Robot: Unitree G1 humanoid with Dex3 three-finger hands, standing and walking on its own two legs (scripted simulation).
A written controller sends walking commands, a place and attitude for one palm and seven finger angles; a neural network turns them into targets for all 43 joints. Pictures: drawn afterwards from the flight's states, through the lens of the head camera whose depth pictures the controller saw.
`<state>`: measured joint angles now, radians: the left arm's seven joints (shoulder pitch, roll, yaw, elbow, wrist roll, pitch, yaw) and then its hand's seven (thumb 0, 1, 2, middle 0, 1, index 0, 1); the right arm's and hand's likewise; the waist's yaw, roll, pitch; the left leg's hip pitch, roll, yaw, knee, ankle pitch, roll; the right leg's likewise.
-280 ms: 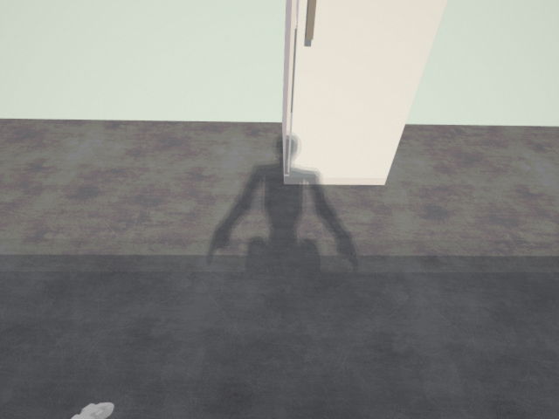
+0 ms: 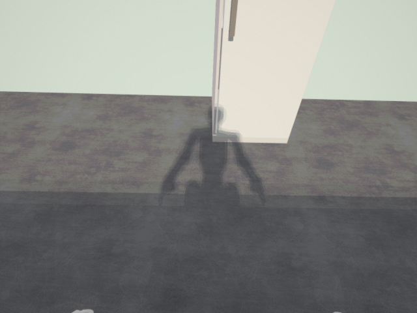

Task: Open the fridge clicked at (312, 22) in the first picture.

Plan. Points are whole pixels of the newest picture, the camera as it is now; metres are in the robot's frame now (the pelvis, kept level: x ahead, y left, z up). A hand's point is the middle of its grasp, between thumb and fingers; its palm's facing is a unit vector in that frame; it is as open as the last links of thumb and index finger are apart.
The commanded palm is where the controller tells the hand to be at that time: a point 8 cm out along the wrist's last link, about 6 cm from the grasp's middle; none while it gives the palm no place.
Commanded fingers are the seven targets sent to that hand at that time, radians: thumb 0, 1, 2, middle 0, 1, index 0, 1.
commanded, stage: stand and wait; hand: left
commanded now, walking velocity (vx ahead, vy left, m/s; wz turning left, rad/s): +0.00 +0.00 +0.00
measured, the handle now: out of the picture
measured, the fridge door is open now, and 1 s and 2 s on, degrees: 0 0 0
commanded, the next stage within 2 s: look at it before walking up in 0.54 s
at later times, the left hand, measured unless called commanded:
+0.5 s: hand out of the picture +0.05 +0.24 -0.15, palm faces -0.03 -0.94 -0.33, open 7.4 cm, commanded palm none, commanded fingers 0.00 0.90 0.90 -0.20 -0.30 -0.20 -0.30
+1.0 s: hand out of the picture +0.06 +0.23 -0.15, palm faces -0.03 -0.94 -0.33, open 7.3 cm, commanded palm none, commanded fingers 0.00 0.90 0.90 -0.20 -0.30 -0.20 -0.30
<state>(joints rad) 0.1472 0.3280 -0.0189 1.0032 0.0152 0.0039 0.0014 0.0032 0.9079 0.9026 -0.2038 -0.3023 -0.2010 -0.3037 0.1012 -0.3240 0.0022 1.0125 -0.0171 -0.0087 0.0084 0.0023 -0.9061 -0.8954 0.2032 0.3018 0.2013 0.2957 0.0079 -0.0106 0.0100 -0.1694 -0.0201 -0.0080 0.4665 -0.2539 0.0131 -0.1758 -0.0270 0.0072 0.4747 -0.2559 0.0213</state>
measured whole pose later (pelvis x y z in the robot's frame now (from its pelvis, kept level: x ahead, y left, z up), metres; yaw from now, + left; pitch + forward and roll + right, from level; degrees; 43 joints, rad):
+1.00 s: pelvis -0.01 -0.01 +0.01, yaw +0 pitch -2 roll +0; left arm 0.15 0.34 -0.01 1.09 0.02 0.00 0.00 0.00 0.91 0.90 -0.20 -0.30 -0.20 -0.30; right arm 0.12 -0.34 0.00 1.11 -0.01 -0.01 0.01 0.00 -0.91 -0.90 0.20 0.30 0.20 0.30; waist 0.00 -0.01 0.03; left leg -0.15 0.00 -0.01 0.38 -0.20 0.00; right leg -0.16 -0.01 0.00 0.39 -0.20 0.01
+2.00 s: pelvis +0.18 -0.09 +0.00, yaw -16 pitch +0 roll +0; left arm 0.40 0.13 0.02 1.08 0.03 -0.07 0.01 0.00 0.91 0.90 -0.20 -0.30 -0.20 -0.30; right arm 0.18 -0.19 -0.06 1.02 -0.03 -0.02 0.03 0.00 -0.91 -0.90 0.20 0.30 0.19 0.29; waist 0.01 0.01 0.01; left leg -0.61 0.14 0.07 0.99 -0.16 -0.05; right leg -0.06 0.06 -0.02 0.34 -0.28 -0.07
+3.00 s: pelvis +0.56 -0.24 +0.00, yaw -32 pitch -2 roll +0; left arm 0.15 0.17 0.04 1.00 0.01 -0.04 0.03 -0.01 0.94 0.90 -0.20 -0.30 -0.20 -0.30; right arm 0.26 -0.15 -0.05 1.03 -0.02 0.01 -0.02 0.00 -0.91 -0.90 0.20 0.30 0.19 0.29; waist -0.05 0.03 0.04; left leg -0.54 0.12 0.02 1.14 -0.30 -0.05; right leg -0.25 0.03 -0.21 0.47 -0.21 -0.12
